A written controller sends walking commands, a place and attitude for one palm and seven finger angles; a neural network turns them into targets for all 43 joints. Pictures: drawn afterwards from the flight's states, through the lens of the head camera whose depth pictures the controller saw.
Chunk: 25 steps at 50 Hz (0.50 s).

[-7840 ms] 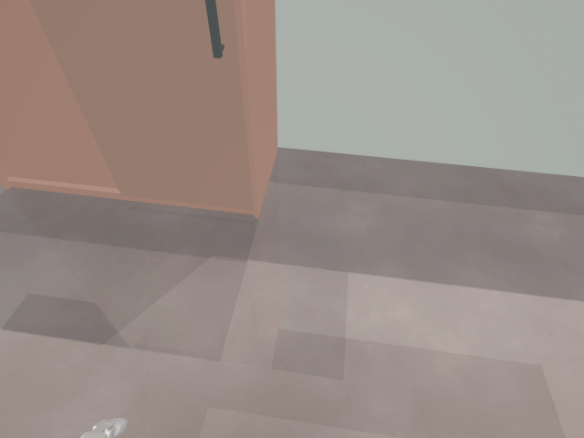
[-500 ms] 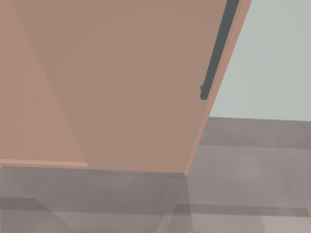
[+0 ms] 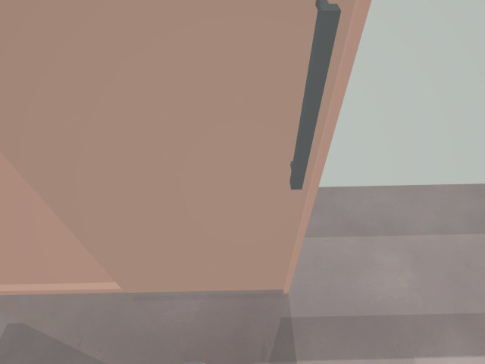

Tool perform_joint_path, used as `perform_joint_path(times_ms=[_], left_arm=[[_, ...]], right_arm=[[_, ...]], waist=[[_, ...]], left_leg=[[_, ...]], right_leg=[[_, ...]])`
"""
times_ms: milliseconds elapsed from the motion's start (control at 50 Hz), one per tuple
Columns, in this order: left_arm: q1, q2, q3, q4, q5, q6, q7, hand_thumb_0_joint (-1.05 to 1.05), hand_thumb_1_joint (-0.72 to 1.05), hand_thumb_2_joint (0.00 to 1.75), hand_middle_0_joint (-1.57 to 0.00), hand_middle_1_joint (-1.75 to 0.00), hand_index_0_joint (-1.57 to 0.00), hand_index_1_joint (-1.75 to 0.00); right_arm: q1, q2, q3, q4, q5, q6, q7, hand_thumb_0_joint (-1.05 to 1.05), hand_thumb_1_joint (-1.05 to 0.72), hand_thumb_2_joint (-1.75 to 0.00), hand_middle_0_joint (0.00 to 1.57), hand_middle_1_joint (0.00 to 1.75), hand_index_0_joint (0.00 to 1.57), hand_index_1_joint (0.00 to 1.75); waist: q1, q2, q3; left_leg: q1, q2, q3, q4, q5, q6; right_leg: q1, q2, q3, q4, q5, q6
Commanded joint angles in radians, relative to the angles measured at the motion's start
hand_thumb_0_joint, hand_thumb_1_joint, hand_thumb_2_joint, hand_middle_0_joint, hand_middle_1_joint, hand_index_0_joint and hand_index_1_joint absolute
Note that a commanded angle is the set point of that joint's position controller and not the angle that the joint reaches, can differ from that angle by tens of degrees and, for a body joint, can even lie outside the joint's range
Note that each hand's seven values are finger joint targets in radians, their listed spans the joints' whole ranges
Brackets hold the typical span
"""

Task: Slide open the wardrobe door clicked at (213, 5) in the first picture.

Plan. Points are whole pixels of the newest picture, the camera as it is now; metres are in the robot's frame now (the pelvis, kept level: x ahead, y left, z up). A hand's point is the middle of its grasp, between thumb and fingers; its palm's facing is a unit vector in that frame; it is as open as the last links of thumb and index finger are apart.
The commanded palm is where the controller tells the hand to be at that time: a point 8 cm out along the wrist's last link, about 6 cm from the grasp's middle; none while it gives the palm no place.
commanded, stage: come to a stop and stand still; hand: right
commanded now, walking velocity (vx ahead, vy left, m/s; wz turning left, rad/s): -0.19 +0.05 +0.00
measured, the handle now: (306, 111) +0.48 -0.08 +0.18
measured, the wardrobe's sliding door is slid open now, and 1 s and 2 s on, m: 0.00 0.00 0.00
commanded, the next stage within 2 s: look again from close up in 1.68 s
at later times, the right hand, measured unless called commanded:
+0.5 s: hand out of the picture +0.06 -0.17 -0.18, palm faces +0.06 +0.98 -0.19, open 7.4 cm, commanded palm none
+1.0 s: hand out of the picture -0.04 -0.17 -0.18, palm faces +0.02 +0.98 -0.21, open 7.4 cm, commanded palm none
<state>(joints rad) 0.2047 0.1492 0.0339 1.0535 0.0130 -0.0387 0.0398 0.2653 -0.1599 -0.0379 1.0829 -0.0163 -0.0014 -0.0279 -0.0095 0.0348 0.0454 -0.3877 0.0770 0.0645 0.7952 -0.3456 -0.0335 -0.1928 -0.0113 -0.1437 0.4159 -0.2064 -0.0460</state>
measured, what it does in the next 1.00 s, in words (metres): steps on the spot: left foot, then right foot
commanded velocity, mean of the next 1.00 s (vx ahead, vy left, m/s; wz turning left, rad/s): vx -0.03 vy -0.03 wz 0.00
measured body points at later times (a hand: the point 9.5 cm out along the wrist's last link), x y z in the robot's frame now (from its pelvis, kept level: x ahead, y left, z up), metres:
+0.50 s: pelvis -0.01 +0.01 -0.01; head +0.01 -0.01 +0.44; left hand +0.01 +0.23 -0.16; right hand +0.06 -0.23 -0.17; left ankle +0.04 +0.13 -0.74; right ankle -0.03 -0.10 -0.74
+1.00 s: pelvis -0.03 +0.00 -0.01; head -0.03 +0.02 +0.44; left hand -0.02 +0.23 -0.17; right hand -0.04 -0.22 -0.16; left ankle -0.01 +0.13 -0.74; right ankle -0.03 -0.10 -0.74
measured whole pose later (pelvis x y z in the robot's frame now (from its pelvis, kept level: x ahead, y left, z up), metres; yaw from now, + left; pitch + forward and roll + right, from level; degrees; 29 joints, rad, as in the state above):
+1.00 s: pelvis -0.03 +0.00 -0.01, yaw -1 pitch -2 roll +0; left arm 0.30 0.17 0.00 1.05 0.01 -0.01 0.02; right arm 0.31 -0.14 0.02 1.11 -0.02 -0.01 -0.03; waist 0.00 -0.03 0.02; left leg -0.24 0.05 0.06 0.51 -0.24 -0.01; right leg -0.20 0.00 -0.08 0.50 -0.27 -0.02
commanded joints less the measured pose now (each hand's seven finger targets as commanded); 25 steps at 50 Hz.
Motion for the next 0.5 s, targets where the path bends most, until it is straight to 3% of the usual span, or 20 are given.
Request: perform_joint_path(times_ms=[0,40,60,80,100,120,140,160,220,240,280,320,360,380,400,420,440,480], left_arm=[[0.021,0.130,0.025,-0.017,0.003,0.017,0.005,0.00,0.90,0.90,-0.20,-0.30,-0.20,-0.30],[0.021,0.119,0.029,-0.015,-0.001,0.027,0.003,0.00,0.90,0.90,-0.20,-0.30,-0.20,-0.30],[0.031,0.100,0.029,-0.014,-0.003,0.030,0.000,0.00,0.90,0.90,-0.20,-0.30,-0.20,-0.30],[0.048,0.080,0.029,-0.017,-0.007,0.035,-0.004,0.00,0.90,0.90,-0.20,-0.30,-0.20,-0.30],[0.069,0.061,0.026,-0.020,-0.011,0.042,-0.011,0.00,0.90,0.90,-0.20,-0.30,-0.20,-0.30],[0.080,0.045,0.027,-0.012,-0.010,0.052,-0.013,0.00,0.90,0.90,-0.20,-0.30,-0.20,-0.30],[0.094,0.039,0.027,-0.006,-0.007,0.063,-0.010,0.00,0.90,0.90,-0.20,-0.30,-0.20,-0.30],[0.087,0.050,0.028,-0.007,-0.004,0.068,-0.010,0.00,0.90,0.90,-0.20,-0.30,-0.20,-0.30],[0.080,0.060,0.033,-0.014,-0.004,0.075,-0.009,0.00,0.90,0.90,-0.20,-0.30,-0.20,-0.30],[0.087,0.061,0.033,-0.015,-0.005,0.073,-0.009,0.00,0.90,0.90,-0.20,-0.30,-0.20,-0.30],[0.084,0.059,0.031,-0.017,-0.007,0.072,-0.010,0.00,0.90,0.90,-0.20,-0.30,-0.20,-0.30],[0.102,0.056,0.030,-0.017,-0.008,0.067,-0.011,0.00,0.90,0.90,-0.20,-0.30,-0.20,-0.30],[0.161,0.047,0.025,0.007,-0.007,0.056,-0.013,0.00,0.90,0.90,-0.20,-0.30,-0.20,-0.30],[0.176,0.062,0.024,0.013,-0.003,0.047,-0.012,0.00,0.90,0.90,-0.20,-0.30,-0.20,-0.30],[0.152,0.101,0.029,0.003,0.003,0.040,-0.009,0.00,0.90,0.90,-0.20,-0.30,-0.20,-0.30],[0.096,0.136,0.031,-0.022,0.006,0.039,-0.008,0.00,0.90,0.90,-0.20,-0.30,-0.20,-0.30],[0.039,0.127,0.028,-0.028,0.006,0.038,-0.007,0.00,0.90,0.90,-0.20,-0.30,-0.20,-0.30],[0.017,0.117,0.022,-0.035,0.005,0.034,0.000,0.00,0.90,0.90,-0.20,-0.30,-0.20,-0.30]], right_arm=[[0.108,-0.031,-0.003,-0.011,-0.003,0.017,-0.003,0.00,-0.90,-0.90,0.20,0.30,0.20,0.30],[0.114,-0.067,-0.012,-0.017,-0.007,0.013,-0.005,0.00,-0.90,-0.90,0.20,0.30,0.20,0.30],[0.107,-0.092,-0.014,-0.022,-0.010,0.006,-0.007,0.00,-0.90,-0.90,0.20,0.30,0.20,0.30],[0.086,-0.126,-0.016,-0.031,-0.013,0.000,-0.010,0.00,-0.90,-0.90,0.20,0.30,0.20,0.30],[0.050,-0.156,-0.017,-0.043,-0.009,0.000,-0.007,0.00,-0.90,-0.90,0.20,0.30,0.20,0.30],[0.027,-0.168,-0.018,-0.052,-0.005,0.001,-0.007,0.00,-0.90,-0.90,0.20,0.30,0.20,0.30],[0.013,-0.176,-0.025,-0.057,-0.006,-0.003,-0.009,0.00,-0.90,-0.90,0.20,0.30,0.20,0.30],[0.004,-0.172,-0.024,-0.063,-0.003,-0.003,-0.011,0.00,-0.90,-0.90,0.20,0.30,0.20,0.30],[-0.029,-0.168,-0.031,-0.078,-0.008,0.002,-0.018,0.00,-0.90,-0.90,0.20,0.30,0.20,0.30],[-0.031,-0.168,-0.036,-0.080,-0.009,0.002,-0.021,0.00,-0.90,-0.90,0.20,0.30,0.20,0.30],[-0.034,-0.178,-0.044,-0.087,-0.012,0.005,-0.023,0.00,-0.90,-0.90,0.20,0.30,0.20,0.30],[-0.047,-0.183,-0.048,-0.089,-0.011,0.008,-0.022,0.00,-0.90,-0.90,0.20,0.30,0.20,0.30],[-0.079,-0.171,-0.046,-0.094,-0.002,0.013,-0.021,0.00,-0.90,-0.90,0.20,0.30,0.20,0.30],[-0.086,-0.144,-0.040,-0.098,0.004,0.016,-0.018,0.00,-0.90,-0.90,0.20,0.30,0.20,0.30],[-0.084,-0.105,-0.033,-0.108,0.007,0.020,-0.013,0.00,-0.90,-0.90,0.20,0.30,0.20,0.30],[-0.090,-0.079,-0.025,-0.114,0.007,0.023,-0.009,0.00,-0.90,-0.90,0.20,0.30,0.20,0.30],[-0.099,-0.072,-0.022,-0.102,-0.003,0.032,-0.009,0.00,-0.90,-0.90,0.20,0.30,0.20,0.30],[-0.077,-0.074,-0.019,-0.082,-0.007,0.040,-0.005,0.00,-0.90,-0.90,0.20,0.30,0.20,0.30]], waist=[[-0.010,-0.169,-0.038],[-0.026,-0.153,-0.008],[-0.020,-0.080,-0.011],[-0.004,-0.012,-0.020],[0.015,0.017,-0.029],[0.022,0.041,-0.036],[0.025,0.131,-0.059],[0.012,0.152,-0.061],[-0.001,0.157,-0.073],[-0.003,0.130,-0.087],[-0.010,0.124,-0.102],[-0.004,0.136,-0.115],[0.023,0.103,-0.128],[0.026,0.044,-0.131],[0.014,-0.095,-0.115],[-0.006,-0.170,-0.071],[-0.018,-0.226,-0.032],[-0.020,-0.216,0.027]], left_leg=[[0.128,-0.003,0.007,-0.180,0.082,-0.007],[0.191,0.003,-0.012,-0.299,0.221,0.003],[0.209,0.036,-0.068,-0.347,0.383,0.017],[0.211,0.108,-0.147,-0.339,0.546,0.053],[0.186,0.177,-0.177,-0.345,0.599,0.102],[0.148,0.216,-0.194,-0.379,0.587,0.136],[0.149,0.226,-0.225,-0.405,0.594,0.165],[0.150,0.242,-0.233,-0.432,0.607,0.188],[0.198,0.254,-0.228,-0.430,0.668,0.229],[0.240,0.259,-0.223,-0.411,0.727,0.237],[0.267,0.256,-0.220,-0.395,0.738,0.234],[0.268,0.239,-0.212,-0.379,0.668,0.216],[0.199,0.190,-0.168,-0.338,0.497,0.152],[0.146,0.136,-0.132,-0.301,0.387,0.112],[0.103,0.051,-0.070,-0.262,0.239,0.062],[0.125,0.005,-0.012,-0.244,0.130,0.025],[0.164,-0.007,-0.007,-0.201,0.045,0.015],[0.158,-0.007,-0.027,-0.138,0.004,0.016]], right_leg=[[-0.002,-0.264,0.152,-0.058,0.476,-0.090],[-0.059,-0.228,0.152,-0.007,0.367,-0.049],[-0.072,-0.173,0.124,0.036,0.276,-0.008],[-0.092,-0.113,0.091,0.081,0.142,0.028],[-0.090,-0.069,0.070,0.105,0.006,0.047],[-0.054,-0.042,0.062,0.139,-0.059,0.057],[-0.042,-0.037,0.054,0.185,-0.114,0.065],[-0.058,-0.032,0.060,0.248,-0.209,0.070],[-0.125,-0.027,0.104,0.376,-0.294,0.072],[-0.139,-0.027,0.109,0.373,-0.297,0.075],[-0.145,-0.024,0.115,0.337,-0.291,0.081],[-0.107,-0.020,0.107,0.230,-0.234,0.084],[0.029,-0.019,0.088,0.031,-0.049,0.079],[0.090,-0.050,0.124,-0.028,0.029,0.065],[0.069,-0.148,0.238,-0.078,0.105,0.024],[-0.025,-0.227,0.290,-0.129,0.148,-0.019],[-0.097,-0.234,0.288,-0.177,0.106,-0.041],[-0.143,-0.218,0.272,-0.197,0.076,-0.053]])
